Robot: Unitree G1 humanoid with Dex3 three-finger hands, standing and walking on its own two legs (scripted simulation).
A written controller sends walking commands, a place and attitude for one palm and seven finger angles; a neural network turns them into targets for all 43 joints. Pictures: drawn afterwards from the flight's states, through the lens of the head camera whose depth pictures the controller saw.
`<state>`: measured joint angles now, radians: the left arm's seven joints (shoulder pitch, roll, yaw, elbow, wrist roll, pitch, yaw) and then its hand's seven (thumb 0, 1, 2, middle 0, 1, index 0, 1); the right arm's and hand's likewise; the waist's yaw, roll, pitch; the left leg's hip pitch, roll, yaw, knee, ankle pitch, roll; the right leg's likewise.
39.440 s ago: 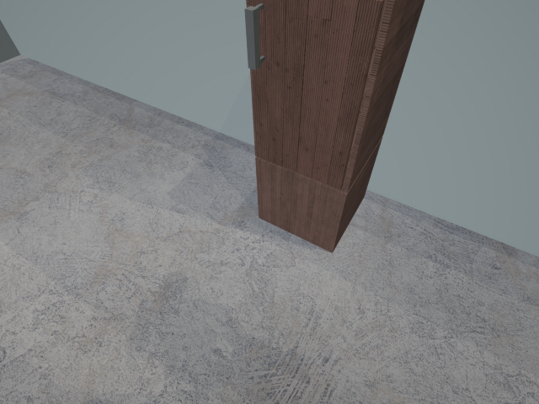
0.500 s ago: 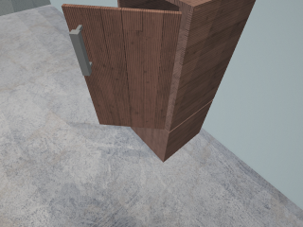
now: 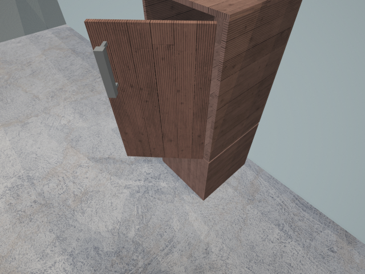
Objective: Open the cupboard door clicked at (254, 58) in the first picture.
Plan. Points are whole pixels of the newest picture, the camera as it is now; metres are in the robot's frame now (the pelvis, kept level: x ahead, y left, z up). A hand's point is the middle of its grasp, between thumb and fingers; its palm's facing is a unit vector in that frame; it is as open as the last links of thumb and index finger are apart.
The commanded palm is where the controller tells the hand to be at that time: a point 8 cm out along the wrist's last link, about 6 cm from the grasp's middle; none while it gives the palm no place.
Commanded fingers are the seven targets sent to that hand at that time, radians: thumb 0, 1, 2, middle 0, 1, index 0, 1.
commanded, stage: look again from close up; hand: left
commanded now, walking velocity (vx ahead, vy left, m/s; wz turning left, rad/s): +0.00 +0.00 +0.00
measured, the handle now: (108, 70) +0.63 +0.26 +0.12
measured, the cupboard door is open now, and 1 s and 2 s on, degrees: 45 45 45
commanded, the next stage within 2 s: shuffle to correct the standing spot in 0.10 s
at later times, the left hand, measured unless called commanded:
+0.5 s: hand out of the picture +0.01 +0.18 -0.19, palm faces +0.06 -0.99 -0.15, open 7.4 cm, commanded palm none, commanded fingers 0.00 0.90 0.90 -0.20 -0.30 -0.20 -0.30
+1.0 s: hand (121, 240) +0.24 +0.19 -0.17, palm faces +0.01 -0.97 -0.25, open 7.3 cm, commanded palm none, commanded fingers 0.00 0.90 0.90 -0.20 -0.30 -0.20 -0.30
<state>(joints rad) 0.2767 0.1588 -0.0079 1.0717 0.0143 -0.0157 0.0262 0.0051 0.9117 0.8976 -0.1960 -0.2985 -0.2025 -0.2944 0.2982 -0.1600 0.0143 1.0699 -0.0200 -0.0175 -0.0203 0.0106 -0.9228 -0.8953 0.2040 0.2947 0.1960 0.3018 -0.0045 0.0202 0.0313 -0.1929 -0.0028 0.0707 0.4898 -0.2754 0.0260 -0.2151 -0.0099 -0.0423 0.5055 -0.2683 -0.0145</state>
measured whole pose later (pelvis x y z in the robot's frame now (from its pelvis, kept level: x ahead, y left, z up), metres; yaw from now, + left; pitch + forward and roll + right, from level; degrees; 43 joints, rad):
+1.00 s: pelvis +0.12 +0.01 -0.01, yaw +1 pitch -1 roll +1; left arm 0.10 0.17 0.03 0.95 0.03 -0.03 0.04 0.00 0.91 0.90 -0.20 -0.30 -0.20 -0.29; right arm 0.29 -0.15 -0.04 1.07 0.00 0.01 -0.04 0.01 -0.91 -0.90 0.21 0.29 0.20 0.30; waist -0.03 0.00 0.12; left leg -0.32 -0.03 0.01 1.07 -0.57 0.00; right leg -0.36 -0.02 -0.10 0.61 -0.24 -0.07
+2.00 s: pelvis +0.12 +0.06 +0.00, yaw +1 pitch -1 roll +1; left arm 0.25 0.16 -0.01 1.06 0.01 -0.02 0.03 0.01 0.93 0.90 -0.20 -0.30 -0.20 -0.29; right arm 0.33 -0.18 0.01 1.08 -0.01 -0.02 -0.02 0.01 -0.91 -0.90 0.20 0.29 0.20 0.30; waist -0.02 0.03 0.03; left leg -0.15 -0.04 0.08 0.42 -0.26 0.05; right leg -0.28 -0.01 0.03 0.47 -0.18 0.00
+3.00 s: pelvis +0.09 +0.07 +0.00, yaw +0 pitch +1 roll +0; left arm 0.27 0.17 0.02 1.03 0.03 0.03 0.01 0.00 0.91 0.90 -0.19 -0.30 -0.20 -0.29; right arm 0.29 -0.15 -0.01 1.05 -0.04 -0.01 -0.03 0.01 -0.92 -0.90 0.21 0.29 0.20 0.30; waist -0.02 0.00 0.01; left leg -0.22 -0.01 0.11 0.42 -0.22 0.06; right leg -0.23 -0.01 -0.02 0.64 -0.45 -0.02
